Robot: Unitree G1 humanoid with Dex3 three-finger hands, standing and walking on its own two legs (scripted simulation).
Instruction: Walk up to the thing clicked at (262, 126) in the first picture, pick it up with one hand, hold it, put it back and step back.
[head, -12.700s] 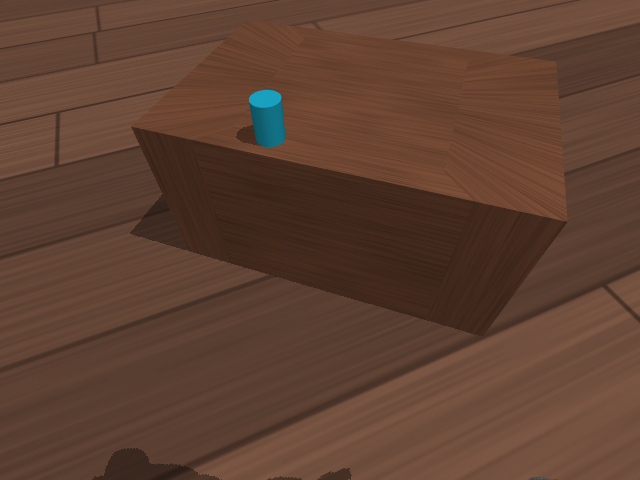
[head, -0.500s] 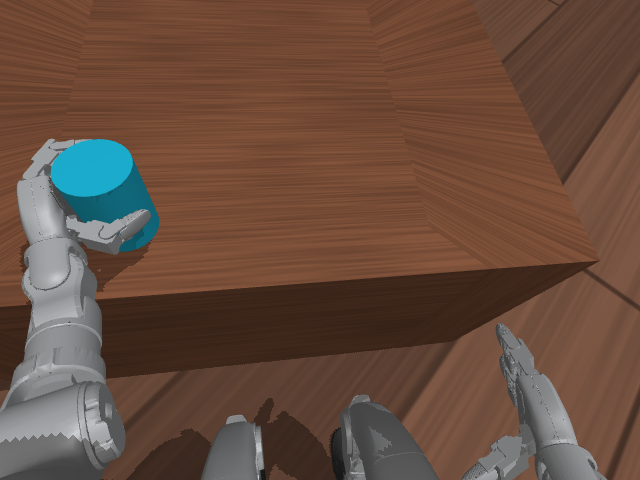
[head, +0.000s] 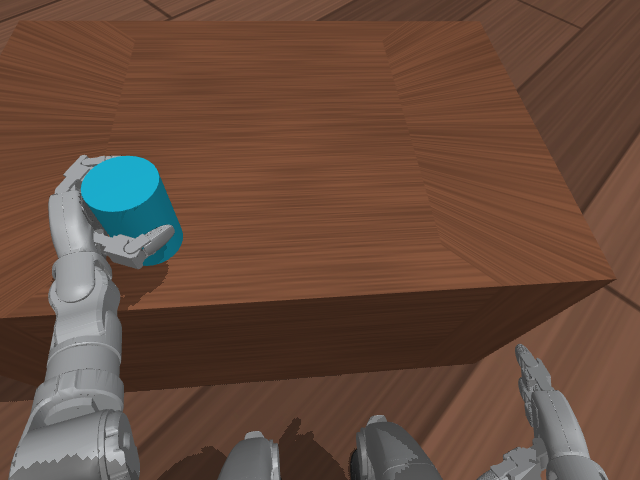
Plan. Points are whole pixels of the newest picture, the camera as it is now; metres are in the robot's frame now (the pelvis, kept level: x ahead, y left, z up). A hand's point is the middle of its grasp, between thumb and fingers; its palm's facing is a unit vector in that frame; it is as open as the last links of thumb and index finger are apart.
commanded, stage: lift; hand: left
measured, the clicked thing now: (138, 214) +0.43 +0.22 +0.05
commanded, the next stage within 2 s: hold in 0.90 s
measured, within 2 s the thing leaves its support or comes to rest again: neither
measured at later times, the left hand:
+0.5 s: hand (130, 213) +0.38 +0.19 +0.12, palm faces +0.24 -0.97 -0.02, open 11.5 cm
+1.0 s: hand (124, 214) +0.35 +0.18 +0.16, palm faces +0.25 -0.97 +0.00, open 11.5 cm
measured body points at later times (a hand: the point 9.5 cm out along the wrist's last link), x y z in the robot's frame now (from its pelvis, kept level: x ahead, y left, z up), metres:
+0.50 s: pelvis +0.01 -0.01 +0.03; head +0.04 -0.01 +0.48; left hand +0.36 +0.24 +0.12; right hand +0.16 -0.27 -0.01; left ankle +0.00 +0.10 -0.67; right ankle +0.03 -0.14 -0.67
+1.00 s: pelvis +0.01 -0.01 +0.04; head +0.01 -0.02 +0.49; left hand +0.33 +0.23 +0.16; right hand +0.16 -0.26 -0.02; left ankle +0.00 +0.10 -0.67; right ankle +0.03 -0.14 -0.67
